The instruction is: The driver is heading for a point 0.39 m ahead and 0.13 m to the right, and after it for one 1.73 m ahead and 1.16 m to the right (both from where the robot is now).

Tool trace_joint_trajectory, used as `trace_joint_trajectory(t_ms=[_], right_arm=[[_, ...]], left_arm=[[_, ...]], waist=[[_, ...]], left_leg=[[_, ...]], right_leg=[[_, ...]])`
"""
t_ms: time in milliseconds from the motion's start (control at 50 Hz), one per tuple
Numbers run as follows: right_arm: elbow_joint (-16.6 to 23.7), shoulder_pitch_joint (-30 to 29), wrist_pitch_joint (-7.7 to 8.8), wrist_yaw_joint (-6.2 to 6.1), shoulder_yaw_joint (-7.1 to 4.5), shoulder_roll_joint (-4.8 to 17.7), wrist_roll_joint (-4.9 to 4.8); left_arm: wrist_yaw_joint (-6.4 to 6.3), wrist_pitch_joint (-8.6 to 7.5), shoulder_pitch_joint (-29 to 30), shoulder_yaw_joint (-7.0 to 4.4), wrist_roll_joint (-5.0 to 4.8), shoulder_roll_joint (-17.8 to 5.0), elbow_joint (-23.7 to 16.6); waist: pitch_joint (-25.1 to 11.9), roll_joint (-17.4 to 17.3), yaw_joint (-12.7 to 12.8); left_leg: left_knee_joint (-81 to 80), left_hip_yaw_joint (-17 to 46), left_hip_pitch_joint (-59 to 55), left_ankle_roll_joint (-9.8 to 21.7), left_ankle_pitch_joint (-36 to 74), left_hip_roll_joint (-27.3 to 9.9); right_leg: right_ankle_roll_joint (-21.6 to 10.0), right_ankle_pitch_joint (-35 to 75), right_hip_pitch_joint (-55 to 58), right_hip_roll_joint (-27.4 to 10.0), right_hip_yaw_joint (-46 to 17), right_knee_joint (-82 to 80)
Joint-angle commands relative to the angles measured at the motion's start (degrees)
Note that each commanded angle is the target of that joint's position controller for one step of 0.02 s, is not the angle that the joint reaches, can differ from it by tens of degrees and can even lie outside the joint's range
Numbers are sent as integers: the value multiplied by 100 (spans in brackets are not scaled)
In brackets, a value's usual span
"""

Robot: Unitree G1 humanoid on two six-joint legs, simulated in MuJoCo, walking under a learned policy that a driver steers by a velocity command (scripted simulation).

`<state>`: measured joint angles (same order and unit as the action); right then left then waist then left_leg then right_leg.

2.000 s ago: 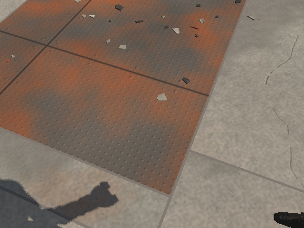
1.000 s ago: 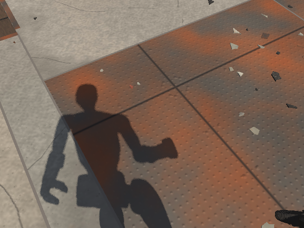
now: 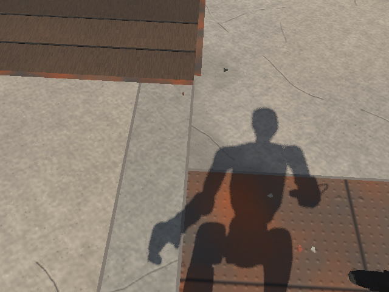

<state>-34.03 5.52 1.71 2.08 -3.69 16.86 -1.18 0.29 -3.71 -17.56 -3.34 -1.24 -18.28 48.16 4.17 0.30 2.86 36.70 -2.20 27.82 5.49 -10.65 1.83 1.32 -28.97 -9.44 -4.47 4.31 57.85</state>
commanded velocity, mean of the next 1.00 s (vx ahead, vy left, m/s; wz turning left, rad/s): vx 0.50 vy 0.00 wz -0.15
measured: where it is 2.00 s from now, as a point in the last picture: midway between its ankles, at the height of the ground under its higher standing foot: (274, 142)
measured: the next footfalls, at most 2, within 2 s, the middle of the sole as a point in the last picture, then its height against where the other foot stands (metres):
right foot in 0.46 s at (247, 284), level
left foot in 0.96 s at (190, 205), level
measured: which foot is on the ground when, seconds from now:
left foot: down 0.00-0.48, up 0.50-0.94, down 0.96-1.00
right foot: up 0.00-0.44, down 0.46-0.96, up 0.98-1.00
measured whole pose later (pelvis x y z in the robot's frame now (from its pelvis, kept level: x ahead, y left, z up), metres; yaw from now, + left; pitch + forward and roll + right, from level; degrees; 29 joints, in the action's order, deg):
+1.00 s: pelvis +0.58 -0.02 +0.01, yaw -14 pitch +3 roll +1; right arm -38.9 2.9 6.9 0.7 -2.2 15.4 0.3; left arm -0.9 -1.6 -22.7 -3.9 -1.5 -18.0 44.2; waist -0.1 1.7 4.2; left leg 29.5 2.2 25.0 0.8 -7.3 1.8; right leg -1.9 -28.6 -11.0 4.2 -11.2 45.0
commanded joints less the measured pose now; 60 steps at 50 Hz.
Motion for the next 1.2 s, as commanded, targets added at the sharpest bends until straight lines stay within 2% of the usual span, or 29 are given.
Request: trace_joint_trajectory(t_ms=[20,40,60,120,180,240,340,420,460,480,500,520,540,560,580,600,660,780,880,920,940,960,980,1000,1020,1040,1080,1140,1200], right_arm=[[-82,1498,156,-49,-303,977,31],[-65,1098,172,-58,-228,764,52],[-23,860,198,-67,-160,603,123],[-132,763,298,-94,-150,618,117],[-340,932,333,-168,-167,724,119],[-518,1134,308,-213,-158,766,94],[-904,1649,245,-221,-189,881,33],[-1049,1594,133,-279,-243,1006,38],[-1022,1464,75,-325,-201,939,98],[-881,1776,98,-362,-91,685,258],[-868,2408,222,-275,73,122,242],[-857,1887,354,-213,-6,636,113],[-640,1230,446,-167,-60,837,-46],[-551,858,509,-181,-32,787,-9],[-512,760,534,-204,-52,754,93],[-508,846,517,-216,-67,721,157],[-490,928,403,-246,-40,533,201],[-195,-308,429,-208,76,275,160],[-70,-691,539,-115,-15,531,58],[-177,-270,587,-118,-94,667,48],[-302,233,607,-154,-176,809,86],[-385,1053,619,-206,-267,1112,181],[-549,1552,521,-211,-388,1604,235],[-603,1585,483,-168,-327,1215,116],[-526,1319,473,-178,-212,788,106],[-513,1030,453,-181,-151,636,143],[-584,720,435,-187,-68,400,197],[-719,710,491,-191,-114,478,157],[-851,741,496,-207,-186,696,162]], left_arm=[[51,-371,638,-60,-161,-731,-818],[14,-364,661,-69,-18,-709,-745],[19,-306,500,-96,33,-726,-680],[30,-118,261,-67,89,-492,-559],[16,-62,774,-18,143,-331,-709],[78,-117,1318,36,112,-196,-816],[223,-186,2049,65,49,-208,-1058],[313,-212,1708,5,56,-395,-1033],[255,-188,444,-191,80,-757,-680],[223,-157,-367,-306,88,-1203,-577],[270,-138,-645,-356,30,-1408,-464],[265,-125,-646,-218,-49,-883,-510],[229,-113,-217,-180,-2,-764,-607],[206,-100,74,-168,63,-734,-696],[186,-96,275,-149,106,-660,-743],[163,-104,371,-107,161,-546,-793],[97,-104,364,-130,85,-580,-826],[-82,-5,-95,-244,-7,-829,-722],[-137,118,-419,-271,-45,-807,-657],[-145,156,-295,-275,-20,-762,-709],[-133,157,-274,-217,6,-583,-749],[-105,134,-258,-85,81,-222,-861],[-99,62,-999,44,-15,186,-1060],[-112,42,-1032,-36,-124,-350,-998],[-119,70,-484,-149,-109,-733,-1007],[-126,103,-152,-174,-51,-729,-1059],[-70,147,69,-201,-8,-577,-1168],[-5,243,146,-147,-43,-257,-1297],[30,261,465,-106,-6,-162,-1467]], waist=[[-1337,-425,-838],[-977,-260,-611],[-839,-370,-390],[-679,-312,-168],[-354,-241,-283],[-208,-291,-509],[48,-317,-778],[-207,-525,-493],[-1104,-432,162],[-1935,303,286],[-2514,1720,-20],[-2353,1125,274],[-1485,739,282],[-1011,189,187],[-716,35,-1],[-704,159,-182],[-607,349,-350],[-335,405,39],[-382,528,69],[-485,663,-218],[-776,623,-471],[-1511,95,-834],[-2206,-1601,-560],[-2010,-1600,-638],[-1280,-957,-783],[-878,-618,-716],[-451,-704,-501],[-332,-693,-401],[-266,-479,-421]], left_leg=[[-1938,3210,-3905,1261,-231,-1845],[-1998,2641,-3128,1107,397,-1642],[-2150,2272,-2564,1050,897,-1474],[-2565,1738,-1886,1101,1464,-1346],[-2769,1249,-1780,1007,1685,-1189],[-2796,852,-1803,756,1429,-973],[-2577,993,-2545,687,1149,-1331],[-1901,939,-3317,444,2648,-1558],[-246,439,-3013,143,4183,-1128],[1544,154,-1631,-118,2590,-781],[3325,311,543,-523,-1732,261],[3869,969,1246,-457,-2104,38],[3846,896,1615,-401,-1594,-217],[3567,796,1524,-370,-1193,-422],[3141,773,1304,-403,-916,-591],[2863,811,932,-438,-737,-696],[2126,683,678,-677,-647,-702],[-140,576,152,-945,1352,-350],[-910,782,-287,-834,1158,-193],[-1149,708,-885,-630,811,-207],[-1295,711,-1698,-449,709,-328],[-1196,1508,-3043,-86,320,-1222],[-1541,3901,-4814,816,-640,-2499],[-1882,4784,-4700,947,-1939,-2687],[-1983,3902,-4069,685,-1905,-2370],[-2040,3060,-3442,505,-1129,-2094],[-2302,2064,-2613,379,-62,-1696],[-2650,1315,-2237,474,563,-1614],[-2789,795,-2312,570,1179,-1697]], right_leg=[[-234,497,-3630,-115,-751,1643],[-198,824,-3316,-309,-734,1217],[-169,1066,-2889,-437,-787,972],[15,1428,-2518,-459,-698,478],[182,2361,-2842,-434,-665,-450],[157,3441,-2647,-238,-550,-1653],[-63,3562,-2764,-15,-542,-2619],[-440,2623,-2372,217,-369,-2865],[-774,2762,-460,535,-120,-2883],[-1237,3167,1428,-446,-1464,-2560],[-2149,1589,3085,-1481,-4378,-3450],[-1993,568,3142,-1445,-4834,-4011],[-1787,692,2396,-1306,-4095,-4138],[-1705,1246,1605,-1094,-3554,-4224],[-1695,1886,950,-941,-3158,-4306],[-1678,2341,569,-768,-2912,-4415],[-1777,2862,-3,-589,-2453,-4659],[-1393,2593,-609,-153,-1872,-4640],[-1214,2140,-67,-384,-2546,-4043],[-1068,2240,-13,-361,-2725,-3601],[-905,2372,-185,-102,-2590,-3055],[-700,1839,-777,248,-2140,-1574],[-339,-342,-2690,1042,-1306,265],[-266,-464,-3557,590,-1350,1200],[-235,86,-3727,374,-1367,1473],[-187,531,-3584,194,-1211,1415],[-142,1016,-3252,-70,-1173,1010],[-69,1295,-3109,-187,-995,658],[10,1884,-3296,-242,-972,-13]])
